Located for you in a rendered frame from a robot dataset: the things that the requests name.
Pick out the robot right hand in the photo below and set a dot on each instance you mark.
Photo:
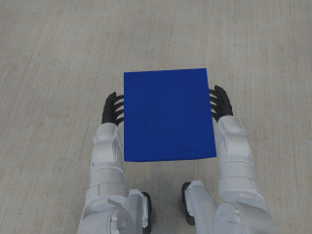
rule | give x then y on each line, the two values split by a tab
222	101

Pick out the robot left foot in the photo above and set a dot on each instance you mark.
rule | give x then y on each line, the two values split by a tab
147	229

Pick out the left robot shin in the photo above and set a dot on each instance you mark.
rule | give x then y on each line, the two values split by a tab
136	191

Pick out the left robot forearm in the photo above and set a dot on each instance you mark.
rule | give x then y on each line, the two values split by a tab
107	189

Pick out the carton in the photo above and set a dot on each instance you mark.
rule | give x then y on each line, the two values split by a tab
168	116

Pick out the robot left upper arm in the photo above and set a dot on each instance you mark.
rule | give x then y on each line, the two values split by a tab
116	220

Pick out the robot left hand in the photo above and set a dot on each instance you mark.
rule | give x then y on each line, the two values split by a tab
110	114

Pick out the robot right upper arm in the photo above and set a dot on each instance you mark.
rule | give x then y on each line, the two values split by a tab
233	217

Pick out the right robot forearm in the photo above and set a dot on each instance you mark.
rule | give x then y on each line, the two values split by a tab
236	164

